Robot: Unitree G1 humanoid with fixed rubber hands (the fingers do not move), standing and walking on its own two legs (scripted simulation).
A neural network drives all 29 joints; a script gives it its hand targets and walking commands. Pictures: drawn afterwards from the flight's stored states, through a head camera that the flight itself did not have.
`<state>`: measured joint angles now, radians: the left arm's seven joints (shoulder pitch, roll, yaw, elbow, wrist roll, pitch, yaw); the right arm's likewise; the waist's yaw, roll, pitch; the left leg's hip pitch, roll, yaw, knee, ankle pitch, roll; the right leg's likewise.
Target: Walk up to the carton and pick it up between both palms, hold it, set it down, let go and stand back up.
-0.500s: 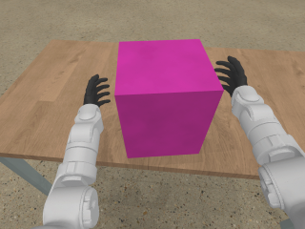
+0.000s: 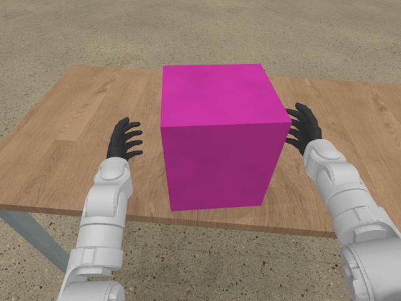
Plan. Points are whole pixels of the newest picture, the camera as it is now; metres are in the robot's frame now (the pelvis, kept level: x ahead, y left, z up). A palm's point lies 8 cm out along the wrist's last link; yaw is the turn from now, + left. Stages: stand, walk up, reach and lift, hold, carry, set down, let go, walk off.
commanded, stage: set down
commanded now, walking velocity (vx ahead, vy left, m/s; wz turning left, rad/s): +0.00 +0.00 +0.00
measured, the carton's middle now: (214, 139) +0.44 +0.04 +0.11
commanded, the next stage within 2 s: none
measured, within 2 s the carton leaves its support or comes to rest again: neither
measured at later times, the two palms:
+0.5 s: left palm (115, 189) +0.28 +0.21 +0.12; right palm (341, 184) +0.32 -0.19 +0.13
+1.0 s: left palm (96, 224) +0.21 +0.22 +0.11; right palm (358, 244) +0.23 -0.20 +0.10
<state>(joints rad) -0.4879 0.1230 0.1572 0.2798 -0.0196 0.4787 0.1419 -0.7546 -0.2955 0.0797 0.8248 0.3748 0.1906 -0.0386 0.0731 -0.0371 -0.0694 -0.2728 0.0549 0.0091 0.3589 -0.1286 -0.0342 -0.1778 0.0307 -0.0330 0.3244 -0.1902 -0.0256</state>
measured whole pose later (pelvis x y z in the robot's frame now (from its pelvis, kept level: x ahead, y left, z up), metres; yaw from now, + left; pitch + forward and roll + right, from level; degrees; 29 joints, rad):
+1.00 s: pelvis -0.01 +0.01 +0.00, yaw -3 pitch -6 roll +0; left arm 0.22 0.10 0.13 -0.47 -0.08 0.60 0.13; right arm 0.14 -0.33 0.02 -0.16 0.36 0.27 -0.02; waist 0.03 -0.02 0.04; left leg -0.06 0.03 0.06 0.26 -0.10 -0.02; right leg -0.03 0.02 0.04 0.31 -0.18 -0.01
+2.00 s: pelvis +0.02 +0.00 +0.00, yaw -2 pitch -4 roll +0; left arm 0.41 0.17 0.07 -0.20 -0.10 0.31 0.05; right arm 0.38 -0.27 0.04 -0.15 0.21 0.16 -0.02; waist 0.05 -0.02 0.09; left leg -0.05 0.04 0.04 0.23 -0.12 -0.03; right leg 0.00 0.02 0.02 0.25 -0.19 -0.02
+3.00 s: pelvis +0.02 +0.02 +0.00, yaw -3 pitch -3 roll +0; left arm 0.26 0.20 0.02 0.29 -0.02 0.16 0.03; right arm 0.25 -0.20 -0.01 0.42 0.04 -0.07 0.04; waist 0.03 -0.03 0.08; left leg -0.09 0.02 0.06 0.31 -0.16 -0.01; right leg -0.04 0.00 0.03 0.31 -0.22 0.00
